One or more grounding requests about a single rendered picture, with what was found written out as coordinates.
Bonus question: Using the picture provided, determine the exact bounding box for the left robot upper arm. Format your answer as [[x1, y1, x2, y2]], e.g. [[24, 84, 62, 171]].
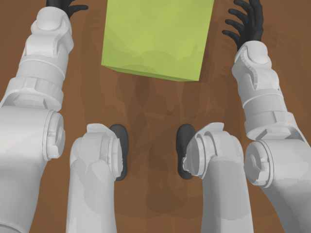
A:
[[0, 105, 66, 233]]

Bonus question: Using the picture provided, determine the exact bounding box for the left robot thigh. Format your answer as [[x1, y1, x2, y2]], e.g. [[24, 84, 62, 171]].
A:
[[66, 132, 122, 233]]

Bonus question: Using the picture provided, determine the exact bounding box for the left robot hand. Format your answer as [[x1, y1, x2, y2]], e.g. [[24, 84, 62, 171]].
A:
[[46, 0, 88, 20]]

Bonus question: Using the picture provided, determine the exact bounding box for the carton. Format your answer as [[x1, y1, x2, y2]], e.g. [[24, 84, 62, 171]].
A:
[[101, 0, 214, 82]]

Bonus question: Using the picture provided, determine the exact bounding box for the robot right foot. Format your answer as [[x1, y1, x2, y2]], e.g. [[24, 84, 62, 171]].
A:
[[176, 124, 196, 180]]

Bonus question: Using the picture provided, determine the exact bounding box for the right robot hand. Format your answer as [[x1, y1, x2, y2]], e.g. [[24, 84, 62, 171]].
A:
[[222, 0, 264, 51]]

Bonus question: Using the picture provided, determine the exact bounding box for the robot right forearm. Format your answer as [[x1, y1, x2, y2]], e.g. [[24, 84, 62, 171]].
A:
[[232, 41, 311, 149]]

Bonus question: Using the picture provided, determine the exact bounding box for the robot left forearm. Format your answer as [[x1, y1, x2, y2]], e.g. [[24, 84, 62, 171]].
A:
[[0, 6, 74, 112]]

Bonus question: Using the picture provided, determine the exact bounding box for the right robot upper arm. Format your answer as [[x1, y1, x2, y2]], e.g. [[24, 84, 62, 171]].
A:
[[243, 139, 311, 233]]

